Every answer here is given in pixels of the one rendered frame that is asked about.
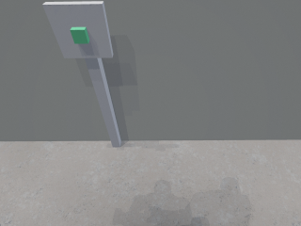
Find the button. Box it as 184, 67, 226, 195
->
70, 26, 89, 44

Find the panel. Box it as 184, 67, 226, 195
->
42, 1, 121, 148

